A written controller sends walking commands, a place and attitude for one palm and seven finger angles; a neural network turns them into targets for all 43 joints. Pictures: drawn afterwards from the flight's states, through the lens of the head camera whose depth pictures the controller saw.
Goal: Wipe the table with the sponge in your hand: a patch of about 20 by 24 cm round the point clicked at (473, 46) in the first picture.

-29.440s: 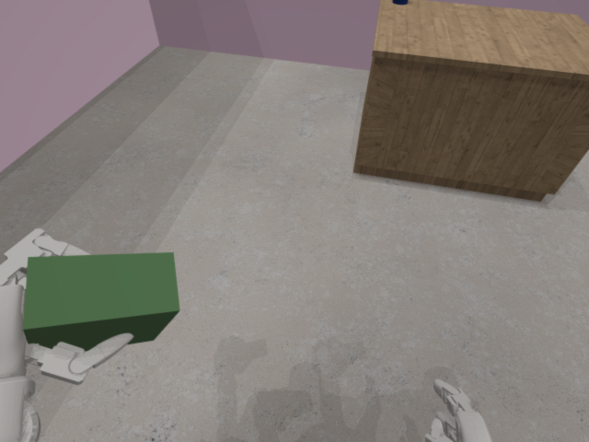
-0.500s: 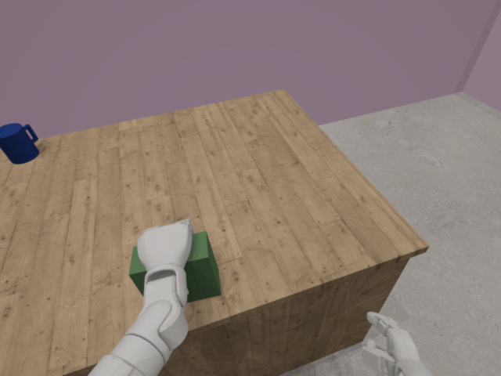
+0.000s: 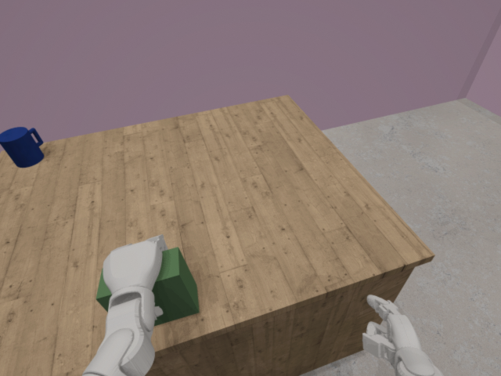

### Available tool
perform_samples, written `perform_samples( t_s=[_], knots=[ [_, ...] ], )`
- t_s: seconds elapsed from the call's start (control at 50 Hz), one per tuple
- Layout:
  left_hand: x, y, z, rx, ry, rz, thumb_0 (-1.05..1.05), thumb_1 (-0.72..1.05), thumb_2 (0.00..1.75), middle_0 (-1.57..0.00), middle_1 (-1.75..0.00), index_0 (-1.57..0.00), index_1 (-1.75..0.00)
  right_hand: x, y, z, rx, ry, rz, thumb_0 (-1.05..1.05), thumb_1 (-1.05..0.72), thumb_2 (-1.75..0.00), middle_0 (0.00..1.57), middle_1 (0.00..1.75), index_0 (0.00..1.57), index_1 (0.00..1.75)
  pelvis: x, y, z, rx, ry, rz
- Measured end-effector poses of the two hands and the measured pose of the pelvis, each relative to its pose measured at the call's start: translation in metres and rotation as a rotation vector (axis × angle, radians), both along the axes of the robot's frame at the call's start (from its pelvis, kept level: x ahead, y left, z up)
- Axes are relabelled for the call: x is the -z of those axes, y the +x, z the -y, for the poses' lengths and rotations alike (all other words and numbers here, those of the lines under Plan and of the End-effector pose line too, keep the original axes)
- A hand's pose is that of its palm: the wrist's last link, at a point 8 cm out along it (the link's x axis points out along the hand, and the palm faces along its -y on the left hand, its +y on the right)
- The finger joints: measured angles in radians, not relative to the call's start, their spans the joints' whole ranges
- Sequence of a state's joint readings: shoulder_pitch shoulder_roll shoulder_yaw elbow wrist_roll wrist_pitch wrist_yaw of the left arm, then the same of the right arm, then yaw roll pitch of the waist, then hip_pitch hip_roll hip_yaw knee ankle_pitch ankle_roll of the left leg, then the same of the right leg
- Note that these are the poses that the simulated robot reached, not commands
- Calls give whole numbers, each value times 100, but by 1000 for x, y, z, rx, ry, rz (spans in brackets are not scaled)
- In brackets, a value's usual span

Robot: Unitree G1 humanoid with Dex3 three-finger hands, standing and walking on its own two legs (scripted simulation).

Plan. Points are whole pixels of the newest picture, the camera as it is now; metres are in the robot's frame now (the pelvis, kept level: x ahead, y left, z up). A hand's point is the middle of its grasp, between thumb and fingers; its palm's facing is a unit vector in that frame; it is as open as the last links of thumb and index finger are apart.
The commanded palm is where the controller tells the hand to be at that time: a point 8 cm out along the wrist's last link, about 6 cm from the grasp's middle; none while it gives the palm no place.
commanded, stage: wipe forward along the middle lane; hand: left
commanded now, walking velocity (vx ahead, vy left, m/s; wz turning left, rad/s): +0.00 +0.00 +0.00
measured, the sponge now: (156, 297) +0.25 +0.22 -0.03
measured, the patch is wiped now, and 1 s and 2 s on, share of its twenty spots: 1.00 1.00 1.00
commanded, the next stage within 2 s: slide back across to the first lane in 1.70 s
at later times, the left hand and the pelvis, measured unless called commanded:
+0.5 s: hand (137, 274) +0.27 +0.25 +0.01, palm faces -0.08 -0.07 -0.99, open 10.2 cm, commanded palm +0.25 +0.25 +0.04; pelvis -0.02 +0.00 +0.00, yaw +1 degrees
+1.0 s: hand (135, 254) +0.31 +0.27 +0.01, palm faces -0.11 -0.02 -0.99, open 10.2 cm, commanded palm +0.29 +0.28 +0.04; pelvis -0.04 -0.02 -0.01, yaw +1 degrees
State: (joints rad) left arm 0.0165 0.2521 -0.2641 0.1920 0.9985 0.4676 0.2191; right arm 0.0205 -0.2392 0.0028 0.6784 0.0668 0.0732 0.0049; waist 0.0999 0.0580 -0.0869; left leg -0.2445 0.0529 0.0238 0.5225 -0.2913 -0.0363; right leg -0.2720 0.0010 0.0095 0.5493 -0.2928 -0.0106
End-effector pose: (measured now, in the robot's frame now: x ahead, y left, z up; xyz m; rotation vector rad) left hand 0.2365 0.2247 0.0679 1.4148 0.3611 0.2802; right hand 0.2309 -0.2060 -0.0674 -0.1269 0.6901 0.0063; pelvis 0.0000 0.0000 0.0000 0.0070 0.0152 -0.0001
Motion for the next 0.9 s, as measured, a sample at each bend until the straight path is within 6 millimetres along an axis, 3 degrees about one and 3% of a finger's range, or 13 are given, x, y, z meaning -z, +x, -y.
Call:
perform_samples(
  t_s=[0.14, 0.38, 0.9],
  knots=[
    [2, -8, -12, -6, 11, -16, -1, -49, 103, -68, -133, -71, -135, 2, -2, -8, -13, -8, -2, 1, -91, -90, 20, 30, 20, 30, 0, -3, -4, -8, -3, 0],
    [7, 6, -18, -5, 49, -39, -3, -50, 103, -70, -132, -72, -134, 21, -27, -7, 6, -36, -76, 1, -91, -90, 20, 30, 20, 30, 2, -14, -5, -23, -1, -27],
    [7, 53, -39, -7, 109, -83, 0, -52, 103, -72, -130, -75, -132, 58, -125, 58, 167, -112, -262, 1, -91, -90, 20, 30, 20, 30, 12, -39, 14, -20, -1, -111]
  ],
)
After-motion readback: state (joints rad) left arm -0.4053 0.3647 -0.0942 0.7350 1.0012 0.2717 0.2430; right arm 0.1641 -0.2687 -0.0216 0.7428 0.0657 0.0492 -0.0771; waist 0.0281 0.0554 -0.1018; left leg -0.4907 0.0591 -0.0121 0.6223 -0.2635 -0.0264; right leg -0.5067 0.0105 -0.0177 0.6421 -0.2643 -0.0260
